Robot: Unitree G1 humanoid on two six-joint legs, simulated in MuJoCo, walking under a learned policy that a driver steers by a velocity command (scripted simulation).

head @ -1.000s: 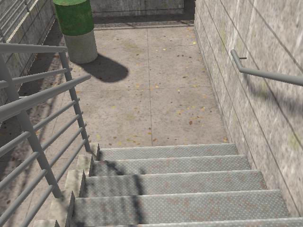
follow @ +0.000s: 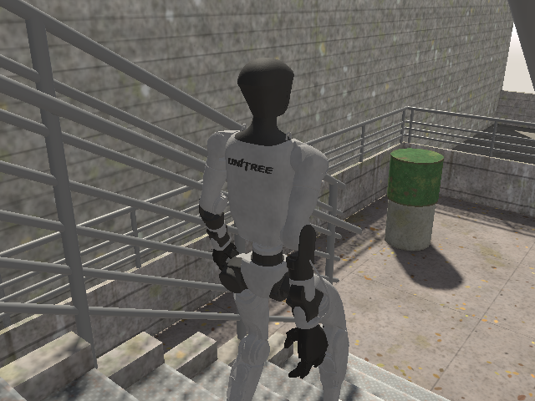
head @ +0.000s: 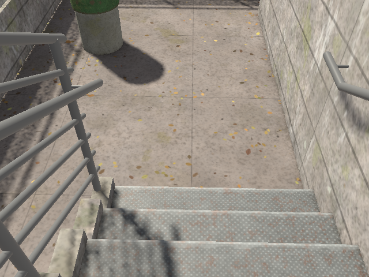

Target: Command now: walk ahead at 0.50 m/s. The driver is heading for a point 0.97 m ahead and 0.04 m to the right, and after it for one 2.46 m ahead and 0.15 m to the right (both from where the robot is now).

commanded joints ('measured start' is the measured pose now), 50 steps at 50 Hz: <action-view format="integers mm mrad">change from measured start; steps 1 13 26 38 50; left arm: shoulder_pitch -148 329 346 450 90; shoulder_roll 8 49 84 80 41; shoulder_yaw -15 -14 -14 -3 20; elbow -103 72 54 31 -18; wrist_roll -22 -2 -25 -72 11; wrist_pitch -12 -42 -85 -15 41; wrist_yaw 5 12 42 85 -13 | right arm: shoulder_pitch -31 -189 -578 43 -55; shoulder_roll -92 -105 -71 -239 -51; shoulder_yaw -6 -40 -55 -82 -23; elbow -48 -134 -209 -82 -51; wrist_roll -27 -35 -46 -13 -6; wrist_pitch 4 79 45 55 -6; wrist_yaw -12 -6 66 87 -5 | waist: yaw -33 38 107 -48 102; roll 136 31 18 247 74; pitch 223 135 116 -345 106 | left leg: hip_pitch -217 -853 -442 798 -156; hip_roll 184 110 116 480 252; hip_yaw -230 -212 -106 -293 -265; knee -113 807 -165 -113 -298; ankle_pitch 465 298 1231 1323 530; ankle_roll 117 -2 -49 156 124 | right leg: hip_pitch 102 404 205 -445 -190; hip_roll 28 -269 -85 98 -25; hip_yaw -28 306 170 4 60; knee -145 -259 -81 1512 219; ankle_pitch -83 -543 -937 -1409 -95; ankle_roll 13 -219 -169 -70 10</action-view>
